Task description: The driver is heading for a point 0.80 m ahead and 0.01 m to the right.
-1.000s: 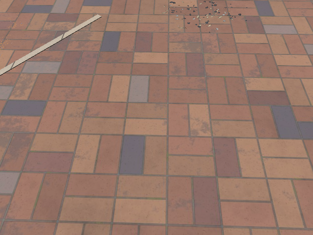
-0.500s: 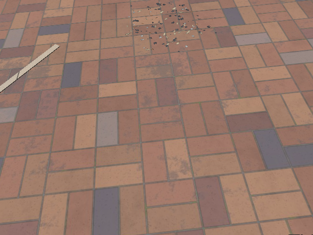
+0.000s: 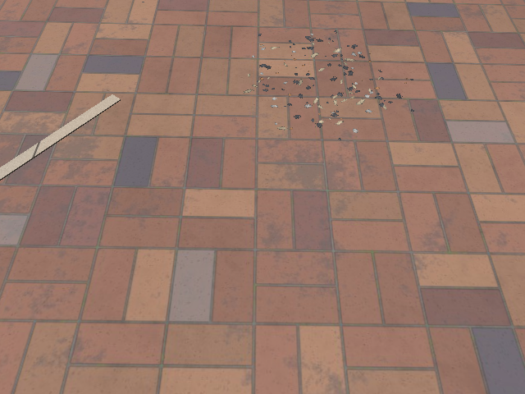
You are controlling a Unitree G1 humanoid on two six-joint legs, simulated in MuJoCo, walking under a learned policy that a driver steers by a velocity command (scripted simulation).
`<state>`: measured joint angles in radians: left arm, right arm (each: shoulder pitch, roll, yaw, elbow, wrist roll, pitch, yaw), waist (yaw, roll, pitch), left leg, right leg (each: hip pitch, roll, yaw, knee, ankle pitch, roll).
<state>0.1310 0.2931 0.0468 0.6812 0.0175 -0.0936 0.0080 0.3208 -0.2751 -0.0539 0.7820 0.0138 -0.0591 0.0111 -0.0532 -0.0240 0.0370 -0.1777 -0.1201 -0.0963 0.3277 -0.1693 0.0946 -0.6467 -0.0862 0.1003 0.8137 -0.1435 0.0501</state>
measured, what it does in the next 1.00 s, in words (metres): walks ahead: right foot, then left foot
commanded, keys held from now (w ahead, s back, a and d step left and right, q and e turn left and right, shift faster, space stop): w+q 0.10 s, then w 0.58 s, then w+e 0.32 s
